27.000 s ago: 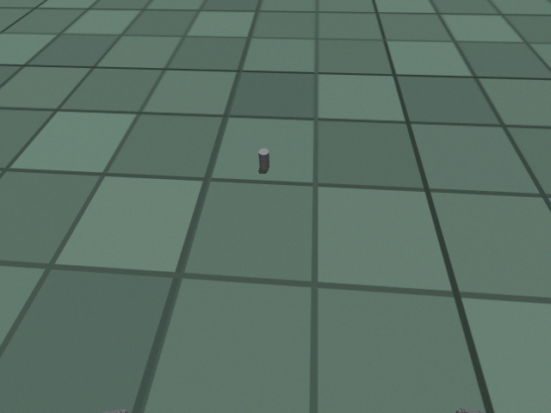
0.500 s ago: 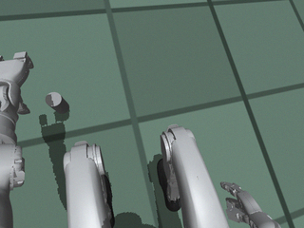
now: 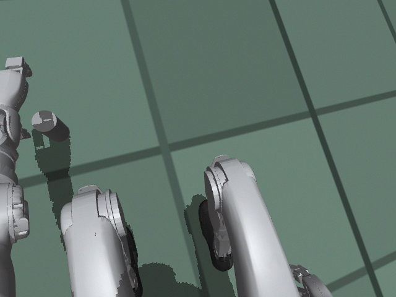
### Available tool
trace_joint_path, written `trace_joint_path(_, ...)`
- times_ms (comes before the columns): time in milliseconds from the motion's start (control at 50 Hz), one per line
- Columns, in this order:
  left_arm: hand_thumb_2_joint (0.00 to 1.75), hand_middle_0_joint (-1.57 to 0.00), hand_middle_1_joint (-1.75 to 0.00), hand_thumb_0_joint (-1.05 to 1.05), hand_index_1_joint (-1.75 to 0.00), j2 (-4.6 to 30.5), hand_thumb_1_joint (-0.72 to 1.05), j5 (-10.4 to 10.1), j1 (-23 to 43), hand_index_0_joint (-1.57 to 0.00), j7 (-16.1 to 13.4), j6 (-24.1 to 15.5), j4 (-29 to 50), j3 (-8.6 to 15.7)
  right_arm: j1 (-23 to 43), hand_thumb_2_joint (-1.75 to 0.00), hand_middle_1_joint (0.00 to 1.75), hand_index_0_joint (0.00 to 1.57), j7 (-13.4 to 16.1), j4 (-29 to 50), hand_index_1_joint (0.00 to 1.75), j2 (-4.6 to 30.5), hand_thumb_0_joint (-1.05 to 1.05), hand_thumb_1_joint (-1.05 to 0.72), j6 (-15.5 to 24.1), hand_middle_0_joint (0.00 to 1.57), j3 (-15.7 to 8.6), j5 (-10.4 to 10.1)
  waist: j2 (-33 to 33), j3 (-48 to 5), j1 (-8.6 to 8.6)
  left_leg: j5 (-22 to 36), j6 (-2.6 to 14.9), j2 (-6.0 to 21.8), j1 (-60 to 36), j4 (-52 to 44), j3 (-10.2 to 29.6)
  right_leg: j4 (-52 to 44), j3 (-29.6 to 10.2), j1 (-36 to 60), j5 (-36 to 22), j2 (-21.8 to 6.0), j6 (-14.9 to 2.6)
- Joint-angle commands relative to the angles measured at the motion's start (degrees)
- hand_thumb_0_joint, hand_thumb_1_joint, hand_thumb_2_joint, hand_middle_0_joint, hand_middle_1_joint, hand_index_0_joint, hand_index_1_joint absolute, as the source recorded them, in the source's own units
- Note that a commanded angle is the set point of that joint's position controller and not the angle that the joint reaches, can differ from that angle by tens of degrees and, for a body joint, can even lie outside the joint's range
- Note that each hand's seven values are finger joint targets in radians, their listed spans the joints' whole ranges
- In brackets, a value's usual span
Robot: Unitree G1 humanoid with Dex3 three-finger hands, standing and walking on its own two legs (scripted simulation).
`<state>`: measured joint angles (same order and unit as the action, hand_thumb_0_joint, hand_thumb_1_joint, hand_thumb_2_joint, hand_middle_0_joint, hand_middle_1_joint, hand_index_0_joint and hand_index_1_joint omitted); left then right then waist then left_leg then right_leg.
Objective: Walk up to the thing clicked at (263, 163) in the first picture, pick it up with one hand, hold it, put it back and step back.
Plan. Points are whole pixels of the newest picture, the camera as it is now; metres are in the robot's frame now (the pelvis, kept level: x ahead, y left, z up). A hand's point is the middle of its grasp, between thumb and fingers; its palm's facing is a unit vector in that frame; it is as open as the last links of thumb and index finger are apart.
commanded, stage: home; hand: left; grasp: from above
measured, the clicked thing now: (52, 127) +0.50 +0.27 -0.29
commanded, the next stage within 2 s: none
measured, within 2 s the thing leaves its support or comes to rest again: neither
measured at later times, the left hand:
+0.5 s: hand out of the picture +0.36 +0.25 +0.05, palm faces -0.29 -0.59 -0.75, open 7.9 cm
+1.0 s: hand out of the picture +0.26 +0.21 +0.25, palm faces +0.11 -0.95 -0.28, open 7.4 cm
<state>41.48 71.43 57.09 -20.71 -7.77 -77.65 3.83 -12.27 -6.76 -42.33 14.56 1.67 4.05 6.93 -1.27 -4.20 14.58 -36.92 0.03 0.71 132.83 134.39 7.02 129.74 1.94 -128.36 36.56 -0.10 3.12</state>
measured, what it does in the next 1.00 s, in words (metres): rises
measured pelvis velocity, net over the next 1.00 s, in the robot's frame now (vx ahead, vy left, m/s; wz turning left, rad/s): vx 0.06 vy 0.00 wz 0.12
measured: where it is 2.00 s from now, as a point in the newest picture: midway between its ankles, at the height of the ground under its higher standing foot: (175, 262)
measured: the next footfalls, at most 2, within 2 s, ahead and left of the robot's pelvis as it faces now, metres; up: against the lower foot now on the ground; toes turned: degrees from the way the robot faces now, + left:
none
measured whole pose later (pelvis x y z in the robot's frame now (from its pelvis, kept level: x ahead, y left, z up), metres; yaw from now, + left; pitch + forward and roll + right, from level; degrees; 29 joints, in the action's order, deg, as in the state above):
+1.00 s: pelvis +0.06 +0.00 +0.32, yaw +7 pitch +18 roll -4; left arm 14.5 0.1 -15.4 -4.8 22.7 -2.5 1.4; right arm -12.7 8.0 -31.0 11.6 7.6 3.3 -2.0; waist -2.3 -10.2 3.6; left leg -30.9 -0.8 2.3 58.9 71.5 3.7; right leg 67.6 3.1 -55.6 29.9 -1.1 1.6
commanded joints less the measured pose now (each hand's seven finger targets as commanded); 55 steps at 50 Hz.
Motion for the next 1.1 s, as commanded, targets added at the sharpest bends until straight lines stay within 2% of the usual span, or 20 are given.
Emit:
trace_joint_path(0,0.92,-0.22,-0.68,0.00,-0.70,12.5,-0.17,-4.7,20.2,-0.20,0.8,2.4,12.2,0.5,-12.9,-0.90,0.30,0.20,0.6,0.8,0.30,15.2,0.00,-0.89,0.5,0.20,-6.2,-1.2,-17.3,-44.4,-0.39,6.7,1.60,-1.2,-34.9,-18.3,-5.6,-16.2,5.7,23.5,-9.4,1.8,-5.45)
trace_joint_path(60,0.89,-0.21,-0.57,0.00,-0.59,11.4,0.07,-7.5,13.5,-0.20,4.4,3.1,14.8,1.1,-13.2,-0.90,0.30,0.20,0.7,1.8,0.30,15.2,0.00,-0.89,0.1,0.20,-7.2,-2.5,-15.4,-45.3,-2.58,8.5,1.49,-1.3,-37.4,-20.5,-5.1,-17.7,5.3,26.7,-10.9,1.6,-5.39)
trace_joint_path(80,0.89,-0.21,-0.55,0.00,-0.56,9.4,0.12,-9.0,10.6,-0.20,5.7,3.5,16.1,0.6,-12.6,-0.90,0.30,0.20,0.6,2.7,0.30,14.8,0.00,-0.89,-0.2,0.20,-7.4,-2.9,-14.6,-45.9,-3.24,9.1,1.55,-1.2,-38.0,-21.6,-4.9,-18.6,5.2,28.3,-11.4,1.6,-5.31)
trace_joint_path(120,0.87,-0.20,-0.47,0.00,-0.48,9.9,0.28,-12.0,6.7,-0.19,7.9,4.0,20.9,1.8,-12.3,-0.90,0.30,0.20,0.7,4.1,0.30,14.9,0.00,-0.90,-1.0,0.20,-8.2,-3.9,-12.0,-46.1,-4.71,8.7,1.83,-1.2,-38.7,-23.6,-4.6,-20.7,4.8,30.6,-11.2,1.6,-5.11)
trace_joint_path(140,0.88,-0.20,-0.45,0.00,-0.46,8.0,0.36,-14.0,2.3,-0.19,9.1,4.3,22.9,1.7,-11.6,-0.90,0.30,0.20,0.5,5.2,0.30,14.3,0.00,-0.90,-1.2,0.20,-8.1,-4.3,-12.0,-45.2,-5.15,8.9,1.79,-1.2,-38.6,-25.1,-4.5,-21.8,4.7,32.2,-11.3,1.4,-5.00)
trace_joint_path(180,0.91,-0.21,-0.43,0.00,-0.44,7.2,0.52,-18.4,-1.8,-0.20,11.3,5.0,31.1,2.5,-9.9,-0.90,0.30,0.20,0.7,7.1,0.30,13.7,0.00,-0.90,-1.8,0.20,-8.7,-5.2,-9.8,-47.1,-6.78,8.8,2.09,-1.1,-39.8,-27.3,-4.6,-24.5,4.1,36.2,-11.3,1.6,-4.76)
trace_joint_path(220,0.92,-0.21,-0.41,0.00,-0.41,4.4,0.63,-23.2,-6.3,-0.20,12.9,6.0,37.0,2.1,-8.1,-0.90,0.30,0.20,1.0,8.7,0.30,12.7,0.00,-0.90,-2.1,0.20,-8.9,-5.8,-7.3,-44.3,-6.90,7.2,2.26,-0.9,-39.9,-29.8,-4.3,-27.6,3.6,37.7,-10.4,1.6,-4.49)
trace_joint_path(320,0.90,-0.20,-0.30,0.00,-0.30,-1.2,0.89,-31.5,-15.8,-0.20,15.6,8.5,49.6,1.5,-4.2,-0.90,0.30,0.20,2.7,10.8,0.30,11.4,0.00,-0.90,-2.1,0.20,-9.7,-7.0,-7.8,-40.5,-8.25,4.9,1.61,-0.1,-47.6,-36.8,-2.7,-32.6,2.8,39.6,-8.7,1.1,-4.70)
trace_joint_path(340,0.90,-0.20,-0.30,0.00,-0.30,-2.9,0.90,-33.1,-17.7,-0.20,15.8,8.9,52.4,0.7,-3.4,-0.90,0.30,0.20,2.9,11.3,0.30,11.0,0.00,-0.90,-1.9,0.20,-9.6,-7.2,-8.2,-40.1,-8.36,4.6,1.58,0.0,-48.7,-38.2,-2.8,-33.9,2.6,41.0,-8.6,1.1,-4.64)
trace_joint_path(360,0.90,-0.20,-0.30,0.00,-0.30,-2.5,0.90,-34.5,-19.5,-0.20,15.7,9.5,53.5,2.1,-2.9,-0.90,0.30,0.20,3.3,11.5,0.30,11.0,0.00,-0.90,-1.8,0.20,-9.6,-7.5,-7.3,-40.4,-9.09,4.3,1.57,0.1,-50.3,-39.4,-2.6,-34.9,2.5,42.1,-8.4,1.1,-4.64)
trace_joint_path(400,0.90,-0.20,-0.30,0.00,-0.30,-4.5,0.90,-36.8,-20.6,-0.20,15.6,10.2,58.8,0.9,-1.7,-0.90,0.30,0.20,4.3,11.9,0.30,10.7,0.00,-0.90,-1.2,0.20,-9.6,-7.7,-9.1,-40.7,-8.87,5.1,1.20,0.2,-54.4,-41.9,-2.5,-36.9,2.0,43.7,-8.9,0.7,-4.68)
trace_joint_path(460,0.90,-0.20,-0.30,0.00,-0.30,-8.1,0.90,-41.0,-27.4,-0.20,15.6,12.2,61.2,-0.3,0.0,-0.90,0.30,0.20,5.6,12.6,0.30,10.1,0.00,-0.90,0.1,0.20,-9.4,-8.2,-6.5,-36.1,-8.72,3.5,1.20,0.1,-56.9,-45.8,-2.8,-41.8,1.6,46.9,-7.5,0.7,-4.47)
trace_joint_path(480,0.90,-0.20,-0.30,0.00,-0.30,-7.5,0.90,-42.8,-28.4,-0.20,15.4,12.7,63.5,1.0,0.8,-0.90,0.30,0.20,6.2,12.8,0.30,10.1,0.00,-0.90,0.6,0.20,-9.3,-8.3,-7.2,-36.5,-9.48,2.7,1.10,0.2,-59.0,-47.5,-2.4,-42.7,1.5,48.2,-6.9,0.5,-4.48)
trace_joint_path(540,0.90,-0.20,-0.30,0.00,-0.30,-11.3,0.90,-47.4,-35.4,-0.20,15.7,15.2,65.9,-1.1,3.0,-0.90,0.30,0.20,7.6,13.7,0.30,9.4,0.00,-0.90,2.2,0.20,-8.8,-8.7,-5.5,-33.2,-8.71,1.3,1.09,0.2,-62.2,-51.4,-2.4,-47.3,1.0,51.6,-5.6,0.4,-4.29)
trace_joint_path(600,0.90,-0.20,-0.30,0.00,-0.30,-12.0,0.90,-52.1,-41.4,-0.20,15.3,17.6,69.6,-0.3,4.7,-0.90,0.30,0.20,9.1,14.9,0.30,8.5,0.00,-0.90,3.5,0.20,-8.1,-9.1,-4.9,-31.8,-9.56,1.3,1.11,0.0,-66.1,-54.8,-2.7,-51.7,0.4,56.4,-5.4,0.6,-4.15)
trace_joint_path(660,0.90,-0.20,-0.30,0.00,-0.30,-13.6,0.90,-56.9,-46.6,-0.20,15.0,19.8,73.1,-0.3,5.7,-0.90,0.30,0.20,10.3,15.8,0.30,7.7,0.00,-0.90,4.9,0.20,-7.3,-9.2,-3.8,-28.3,-9.42,0.2,1.11,0.0,-69.3,-59.1,-2.6,-56.2,-0.2,60.4,-4.3,0.5,-4.02)
trace_joint_path(760,0.90,-0.20,-0.30,0.00,-0.30,-16.0,0.90,-64.2,-56.1,-0.20,14.7,22.6,79.1,0.2,4.4,-0.90,0.30,0.20,12.2,17.3,0.30,6.3,0.00,-0.90,6.8,0.20,-6.0,-9.1,-4.7,-26.9,-9.91,7.3,0.54,0.4,-79.0,-66.0,-1.5,-61.3,0.4,67.8,-9.9,0.6,-4.01)
trace_joint_path(840,0.90,-0.20,-0.30,0.00,-0.30,-18.5,0.90,-68.1,-62.1,-0.20,14.6,24.9,82.3,0.3,2.6,-0.90,0.30,0.20,14.0,17.9,0.30,5.2,0.00,-0.90,7.9,0.20,-5.0,-9.0,-3.9,-23.6,-9.68,12.2,0.68,0.3,-83.6,-70.3,-2.7,-67.4,0.3,74.9,-13.7,0.7,-3.96)
trace_joint_path(920,0.90,-0.20,-0.30,0.00,-0.30,-20.7,0.90,-71.5,-69.4,-0.20,14.8,27.9,86.4,1.2,0.8,-0.90,0.30,0.20,15.6,19.1,0.30,4.7,0.00,-0.90,9.0,0.20,-4.3,-9.0,-4.1,-20.2,-10.65,14.2,0.29,0.3,-89.1,-76.4,-2.2,-72.7,0.6,81.3,-15.3,0.7,-3.70)
trace_joint_path(1080,0.90,-0.20,-0.30,0.00,-0.30,-23.3,0.90,-75.6,-82.2,-0.20,16.2,31.5,94.8,2.1,-1.5,-0.90,0.30,0.20,18.0,21.4,0.30,3.8,0.00,-0.90,11.5,0.20,-3.9,-8.6,-2.4,-15.3,-11.64,24.7,0.38,-0.1,-96.2,-82.0,-3.9,-80.4,2.2,91.5,-24.0,1.5,-3.41)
